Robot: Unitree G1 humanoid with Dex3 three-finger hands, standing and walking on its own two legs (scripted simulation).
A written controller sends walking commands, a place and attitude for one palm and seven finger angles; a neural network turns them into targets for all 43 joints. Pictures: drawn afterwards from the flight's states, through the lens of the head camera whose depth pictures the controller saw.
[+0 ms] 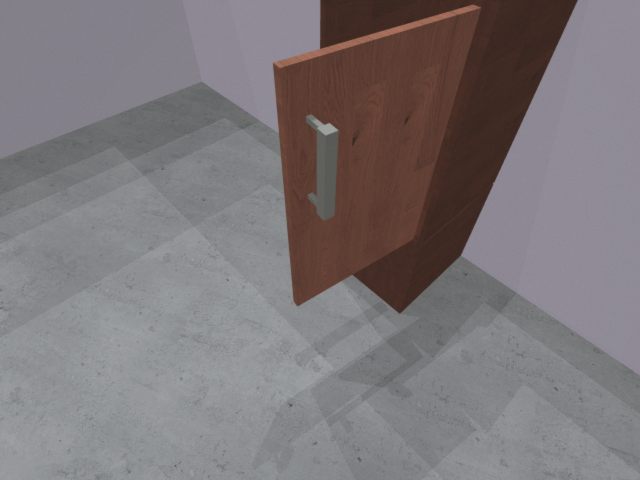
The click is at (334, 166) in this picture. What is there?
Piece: cupboard door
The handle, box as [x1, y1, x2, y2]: [306, 114, 338, 220]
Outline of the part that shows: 311,114 306,116 306,122 317,131 317,195 316,196 312,192 308,194 308,198 317,207 317,213 324,220 334,214 338,130 329,123 324,125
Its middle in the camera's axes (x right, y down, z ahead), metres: +0.00 -0.11 +0.63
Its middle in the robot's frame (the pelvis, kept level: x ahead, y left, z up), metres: +0.56 +0.03 +0.07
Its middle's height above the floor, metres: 0.85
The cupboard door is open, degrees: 81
